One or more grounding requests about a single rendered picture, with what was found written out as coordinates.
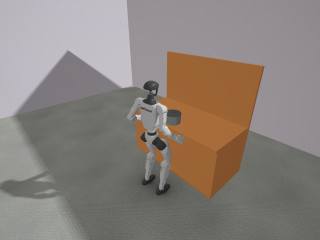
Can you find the robot right forearm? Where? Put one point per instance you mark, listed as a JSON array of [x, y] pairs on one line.
[[169, 134]]

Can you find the robot right hand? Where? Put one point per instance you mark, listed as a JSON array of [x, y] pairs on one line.
[[180, 138]]

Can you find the left robot upper arm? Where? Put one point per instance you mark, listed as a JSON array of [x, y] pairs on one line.
[[134, 109]]

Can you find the pot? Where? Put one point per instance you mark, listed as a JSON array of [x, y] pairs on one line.
[[173, 121]]

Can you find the table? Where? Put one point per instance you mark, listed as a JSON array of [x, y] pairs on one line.
[[216, 99]]

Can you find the robot left forearm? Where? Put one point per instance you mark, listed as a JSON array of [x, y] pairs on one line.
[[137, 117]]

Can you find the lid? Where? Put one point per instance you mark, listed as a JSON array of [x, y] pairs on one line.
[[176, 114]]

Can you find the robot head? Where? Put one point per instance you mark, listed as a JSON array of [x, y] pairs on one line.
[[150, 86]]

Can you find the right robot upper arm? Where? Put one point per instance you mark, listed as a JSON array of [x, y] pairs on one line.
[[162, 110]]

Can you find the left robot foot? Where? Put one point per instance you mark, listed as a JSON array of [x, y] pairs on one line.
[[151, 178]]

